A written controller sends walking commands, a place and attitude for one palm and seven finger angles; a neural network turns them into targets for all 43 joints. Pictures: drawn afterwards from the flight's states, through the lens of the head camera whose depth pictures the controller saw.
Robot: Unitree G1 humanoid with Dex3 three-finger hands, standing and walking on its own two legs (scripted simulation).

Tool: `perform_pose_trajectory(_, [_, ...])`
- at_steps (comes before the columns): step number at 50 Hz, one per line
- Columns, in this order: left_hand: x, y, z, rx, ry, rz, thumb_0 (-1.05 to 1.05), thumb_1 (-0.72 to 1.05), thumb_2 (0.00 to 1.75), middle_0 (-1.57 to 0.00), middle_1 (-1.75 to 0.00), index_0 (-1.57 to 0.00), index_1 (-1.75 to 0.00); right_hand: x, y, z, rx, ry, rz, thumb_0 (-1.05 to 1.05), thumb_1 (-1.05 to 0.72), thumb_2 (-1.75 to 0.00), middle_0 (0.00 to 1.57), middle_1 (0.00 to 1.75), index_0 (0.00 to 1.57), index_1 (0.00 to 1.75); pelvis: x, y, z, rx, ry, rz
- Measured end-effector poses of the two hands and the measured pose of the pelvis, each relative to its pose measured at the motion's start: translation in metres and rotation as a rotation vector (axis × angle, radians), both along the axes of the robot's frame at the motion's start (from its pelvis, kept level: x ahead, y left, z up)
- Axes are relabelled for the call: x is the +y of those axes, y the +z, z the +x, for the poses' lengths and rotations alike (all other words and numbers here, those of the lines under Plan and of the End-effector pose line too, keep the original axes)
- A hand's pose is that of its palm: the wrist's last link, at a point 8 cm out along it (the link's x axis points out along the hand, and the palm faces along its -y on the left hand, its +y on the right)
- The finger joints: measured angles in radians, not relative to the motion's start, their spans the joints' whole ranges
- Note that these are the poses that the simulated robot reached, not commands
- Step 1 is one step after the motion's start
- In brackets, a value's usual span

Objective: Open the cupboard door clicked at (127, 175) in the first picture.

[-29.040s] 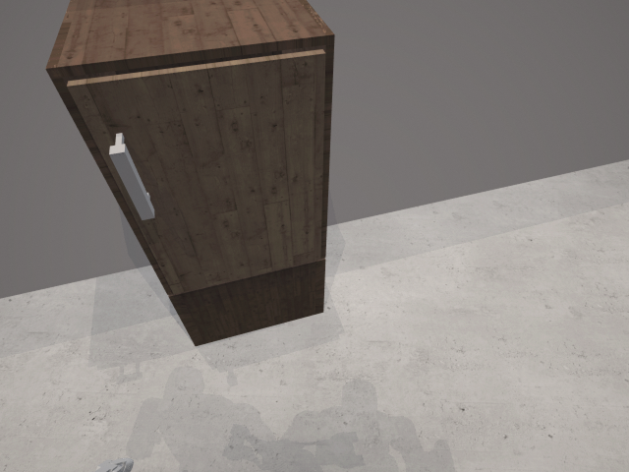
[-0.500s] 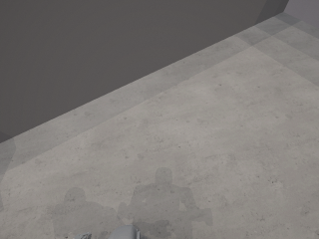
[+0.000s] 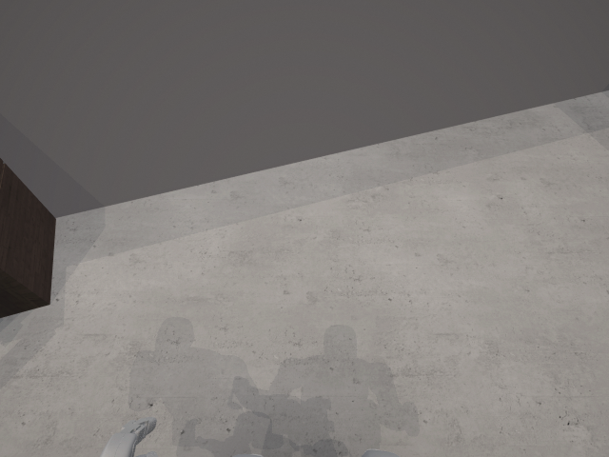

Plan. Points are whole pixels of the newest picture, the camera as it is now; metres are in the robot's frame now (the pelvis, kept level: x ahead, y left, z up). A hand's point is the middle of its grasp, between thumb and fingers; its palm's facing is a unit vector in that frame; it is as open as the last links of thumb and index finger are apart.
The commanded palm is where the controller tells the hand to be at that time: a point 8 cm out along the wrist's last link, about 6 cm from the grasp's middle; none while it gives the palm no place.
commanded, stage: turn to face it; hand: left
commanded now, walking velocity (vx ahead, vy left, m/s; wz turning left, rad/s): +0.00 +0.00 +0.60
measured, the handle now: out of the picture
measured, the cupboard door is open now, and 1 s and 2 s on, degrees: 42 42 42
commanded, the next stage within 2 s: take the last steps up to it in 1.48 s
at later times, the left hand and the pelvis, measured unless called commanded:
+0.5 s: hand out of the picture -0.04 +0.20 -0.19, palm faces +0.37 -0.90 -0.22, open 7.4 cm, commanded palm none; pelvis +0.00 +0.00 -0.02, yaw +20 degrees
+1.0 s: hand out of the picture +0.02 +0.24 -0.15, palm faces +0.53 -0.81 -0.23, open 7.4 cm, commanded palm none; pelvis +0.01 -0.01 +0.01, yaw +34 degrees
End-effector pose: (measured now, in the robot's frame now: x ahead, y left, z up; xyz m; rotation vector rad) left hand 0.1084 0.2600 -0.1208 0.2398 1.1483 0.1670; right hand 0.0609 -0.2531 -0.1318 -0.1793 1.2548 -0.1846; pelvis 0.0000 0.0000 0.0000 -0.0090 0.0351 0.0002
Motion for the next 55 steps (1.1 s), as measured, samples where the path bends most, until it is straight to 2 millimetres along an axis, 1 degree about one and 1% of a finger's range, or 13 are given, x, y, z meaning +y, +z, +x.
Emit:
perform_pose_trajectory(3, [-0.015,0.001,-0.004,-0.036,0.02,0.02,0.01,0.91,0.9,-0.19,-0.3,-0.2,-0.3,-0.015,-0.016,0.002,0.017,0.009,0.023,0.01,-0.9,-0.9,0.2,0.3,0.2,0.3,-0.016,-0.008,0.0,0.001,0.035,0.019])
perform_pose_trajectory(5, [-0.025,0.005,-0.014,-0.033,0.038,0.026,0.01,0.91,0.9,-0.2,-0.3,-0.2,-0.3,-0.023,-0.019,0.007,0.03,0.025,0.03,0.01,-0.9,-0.9,0.2,0.29,0.2,0.3,-0.022,-0.007,0.0,-0.007,0.068,0.023])
perform_pose_trajectory(10, [-0.043,0.01,-0.045,0.012,0.116,0.005,0.01,0.91,0.9,-0.2,-0.3,-0.2,-0.3,-0.031,-0.013,0.028,0.044,0.084,0.037,0.01,-0.91,-0.9,0.2,0.29,0.2,0.3,-0.031,0.003,0.004,-0.015,0.137,0.042])
perform_pose_trajectory(14, [-0.051,0.005,-0.071,0.039,0.19,-0.027,0.01,0.91,0.9,-0.2,-0.3,-0.2,-0.3,-0.027,-0.006,0.051,0.041,0.155,0.03,0.01,-0.91,-0.9,0.2,0.29,0.2,0.3,-0.033,0.005,0.006,-0.017,0.198,0.048])
perform_pose_trajectory(19, [-0.044,-0.009,-0.114,0.079,0.303,-0.05,0.01,0.91,0.9,-0.2,-0.3,-0.2,-0.3,-0.003,0.0,0.093,0.006,0.277,0.008,0.01,-0.91,-0.9,0.19,0.29,0.2,0.3,-0.027,0.001,0.006,-0.024,0.269,0.035])
perform_pose_trajectory(24, [-0.022,-0.035,-0.163,0.143,0.405,-0.081,0.01,0.91,0.9,-0.2,-0.3,-0.2,-0.3,0.04,0.006,0.14,-0.103,0.402,-0.019,0.01,-0.91,-0.9,0.19,0.29,0.2,0.3,-0.007,-0.014,0.004,-0.026,0.332,0.014])
perform_pose_trajectory(27, [-0.008,-0.043,-0.181,0.189,0.448,-0.086,0.01,0.91,0.9,-0.2,-0.3,-0.2,-0.3,0.062,0.014,0.152,-0.161,0.453,-0.029,0.01,-0.91,-0.9,0.2,0.29,0.2,0.3,0.003,-0.015,0.0,-0.028,0.355,0.011])
perform_pose_trajectory(30, [0.006,-0.036,-0.181,0.176,0.474,-0.083,0.01,0.91,0.9,-0.2,-0.3,-0.2,-0.3,0.073,0.024,0.149,-0.167,0.476,-0.045,0.01,-0.91,-0.9,0.2,0.29,0.2,0.3,0.01,-0.007,-0.003,-0.028,0.385,-0.011])
perform_pose_trajectory(34, [0.021,-0.023,-0.168,0.095,0.49,-0.075,0.01,0.91,0.9,-0.19,-0.3,-0.2,-0.3,0.08,0.03,0.137,-0.126,0.498,-0.053,0.01,-0.9,-0.9,0.2,0.29,0.2,0.3,0.015,0.003,-0.005,-0.026,0.422,-0.027])
perform_pose_trajectory(41, [0.031,-0.009,-0.146,-0.003,0.515,-0.052,0.01,0.91,0.9,-0.19,-0.3,-0.2,-0.3,0.076,0.026,0.11,-0.031,0.508,-0.045,0.01,-0.9,-0.9,0.2,0.29,0.2,0.3,0.015,0.009,-0.003,-0.019,0.491,-0.037])
perform_pose_trajectory(49, [0.016,0.0,-0.123,-0.062,0.549,-0.03,0.01,0.91,0.9,-0.19,-0.3,-0.2,-0.3,0.048,0.012,0.094,0.083,0.518,-0.044,0.01,-0.9,-0.9,0.2,0.3,0.2,0.3,-0.005,0.007,0.006,-0.004,0.585,-0.028])
perform_pose_trajectory(52, [0.004,0.005,-0.118,-0.079,0.571,-0.013,0.01,0.91,0.9,-0.19,-0.3,-0.2,-0.3,0.034,0.002,0.098,0.116,0.532,-0.038,0.01,-0.9,-0.9,0.2,0.3,0.2,0.3,-0.017,0.004,0.012,0.004,0.623,-0.018])
perform_pose_trajectory(55, [-0.011,0.006,-0.122,-0.094,0.604,0.023,0.01,0.91,0.9,-0.2,-0.3,-0.2,-0.3,0.023,-0.012,0.112,0.13,0.55,-0.02,0.01,-0.9,-0.9,0.2,0.3,0.2,0.3,-0.031,-0.004,0.02,0.016,0.652,0.01])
